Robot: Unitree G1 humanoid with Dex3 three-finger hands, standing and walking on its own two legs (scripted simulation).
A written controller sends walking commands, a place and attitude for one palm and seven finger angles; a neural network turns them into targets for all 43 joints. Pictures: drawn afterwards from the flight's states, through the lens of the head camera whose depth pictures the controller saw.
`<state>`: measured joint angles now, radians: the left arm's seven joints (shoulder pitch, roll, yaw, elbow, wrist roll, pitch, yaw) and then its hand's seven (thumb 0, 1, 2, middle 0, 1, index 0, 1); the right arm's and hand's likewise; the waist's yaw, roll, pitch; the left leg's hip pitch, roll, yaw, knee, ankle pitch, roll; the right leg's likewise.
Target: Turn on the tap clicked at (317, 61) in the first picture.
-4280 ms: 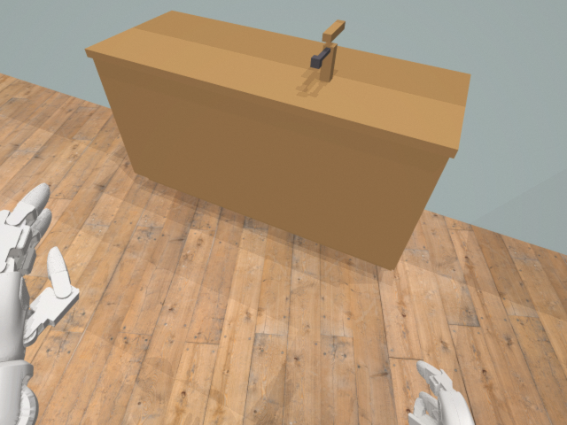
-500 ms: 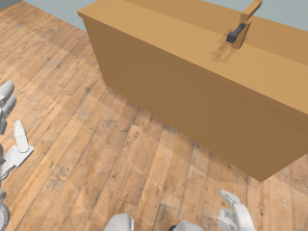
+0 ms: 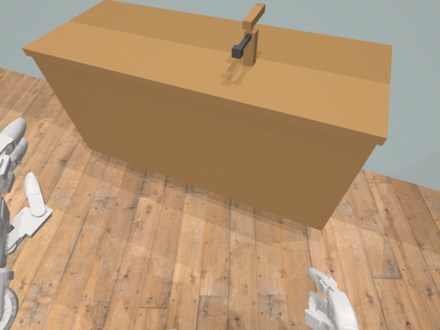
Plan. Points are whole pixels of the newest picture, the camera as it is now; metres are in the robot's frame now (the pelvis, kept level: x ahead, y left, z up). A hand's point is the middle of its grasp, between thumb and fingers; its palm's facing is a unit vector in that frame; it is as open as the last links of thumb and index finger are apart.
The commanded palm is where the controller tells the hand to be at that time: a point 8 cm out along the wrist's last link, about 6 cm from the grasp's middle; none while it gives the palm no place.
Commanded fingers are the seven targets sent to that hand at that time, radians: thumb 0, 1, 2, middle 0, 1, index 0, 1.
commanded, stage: turn to face it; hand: left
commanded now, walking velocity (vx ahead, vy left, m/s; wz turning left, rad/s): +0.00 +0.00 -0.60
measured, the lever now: (237, 51) +0.83 +0.04 +0.06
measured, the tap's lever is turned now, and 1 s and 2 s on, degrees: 0 0 0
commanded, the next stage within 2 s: take the last steps up to it in 1.12 s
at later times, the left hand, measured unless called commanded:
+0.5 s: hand (117, 205) +0.23 +0.16 +0.18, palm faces +0.18 -0.88 -0.44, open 7.4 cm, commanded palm +0.19 +0.20 +0.20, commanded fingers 0.00 0.90 0.90 -0.20 -0.30 -0.20 -0.30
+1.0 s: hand (205, 220) +0.22 +0.04 +0.19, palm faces -0.08 -0.88 -0.48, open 7.4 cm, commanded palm +0.19 +0.11 +0.20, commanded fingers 0.00 0.90 0.90 -0.20 -0.30 -0.20 -0.30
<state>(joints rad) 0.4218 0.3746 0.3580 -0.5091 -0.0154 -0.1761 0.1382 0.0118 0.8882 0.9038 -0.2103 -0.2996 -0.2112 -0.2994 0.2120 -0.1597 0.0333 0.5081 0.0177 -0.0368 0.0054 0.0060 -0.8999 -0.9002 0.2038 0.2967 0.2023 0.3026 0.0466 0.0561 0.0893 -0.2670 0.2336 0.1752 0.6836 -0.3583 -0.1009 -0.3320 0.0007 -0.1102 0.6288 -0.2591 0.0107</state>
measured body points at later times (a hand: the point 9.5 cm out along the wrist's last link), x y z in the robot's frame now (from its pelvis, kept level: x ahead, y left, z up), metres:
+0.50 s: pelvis -0.04 -0.02 +0.01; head -0.02 -0.03 +0.46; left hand +0.22 +0.20 +0.21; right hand +0.06 -0.30 -0.07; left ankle -0.01 +0.13 -0.72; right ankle -0.03 -0.11 -0.68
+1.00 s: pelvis -0.09 -0.06 +0.02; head -0.06 -0.08 +0.47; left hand +0.22 +0.09 +0.22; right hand -0.08 -0.36 -0.07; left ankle -0.04 +0.08 -0.71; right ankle -0.06 -0.14 -0.72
